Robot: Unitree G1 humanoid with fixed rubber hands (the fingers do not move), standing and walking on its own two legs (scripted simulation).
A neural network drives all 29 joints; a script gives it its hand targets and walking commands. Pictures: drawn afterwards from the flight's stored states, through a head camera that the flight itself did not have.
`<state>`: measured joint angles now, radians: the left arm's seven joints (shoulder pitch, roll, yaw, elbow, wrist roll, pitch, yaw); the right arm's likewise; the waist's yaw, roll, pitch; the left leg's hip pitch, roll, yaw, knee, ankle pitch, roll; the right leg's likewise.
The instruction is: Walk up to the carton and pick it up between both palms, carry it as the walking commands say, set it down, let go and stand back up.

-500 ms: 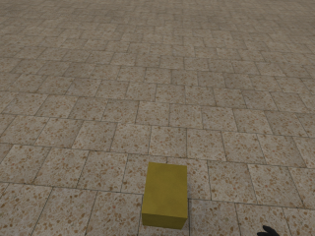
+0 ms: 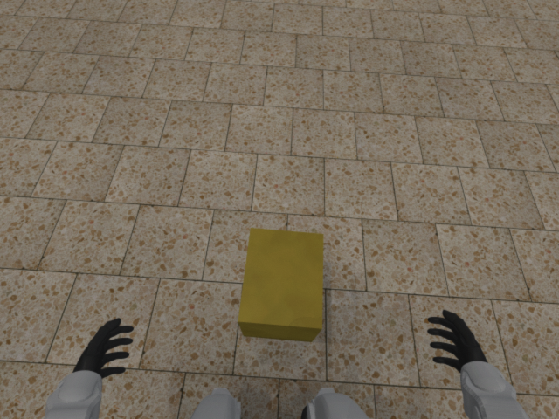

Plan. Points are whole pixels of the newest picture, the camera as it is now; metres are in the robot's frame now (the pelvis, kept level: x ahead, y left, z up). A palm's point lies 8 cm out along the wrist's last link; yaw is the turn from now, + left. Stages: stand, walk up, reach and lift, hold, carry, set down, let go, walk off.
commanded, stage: reach and lift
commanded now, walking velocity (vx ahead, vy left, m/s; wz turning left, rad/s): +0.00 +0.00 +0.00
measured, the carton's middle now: (282, 286) +0.48 -0.03 -0.62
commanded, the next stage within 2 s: none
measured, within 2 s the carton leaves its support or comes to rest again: neither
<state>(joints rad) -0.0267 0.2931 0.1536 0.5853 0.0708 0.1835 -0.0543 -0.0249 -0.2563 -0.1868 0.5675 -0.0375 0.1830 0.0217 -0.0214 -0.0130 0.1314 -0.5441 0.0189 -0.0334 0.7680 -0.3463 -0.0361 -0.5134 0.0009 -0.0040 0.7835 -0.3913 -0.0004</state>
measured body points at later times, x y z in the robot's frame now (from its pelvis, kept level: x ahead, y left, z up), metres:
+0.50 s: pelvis -0.06 +0.01 -0.05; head +0.14 +0.00 +0.35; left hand +0.34 +0.23 -0.15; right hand +0.32 -0.27 -0.14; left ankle +0.02 +0.14 -0.71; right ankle +0.00 -0.12 -0.71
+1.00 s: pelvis -0.06 +0.01 -0.09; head +0.24 +0.00 +0.25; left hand +0.47 +0.17 -0.19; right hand +0.43 -0.25 -0.19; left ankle +0.02 +0.14 -0.71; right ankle +0.00 -0.12 -0.71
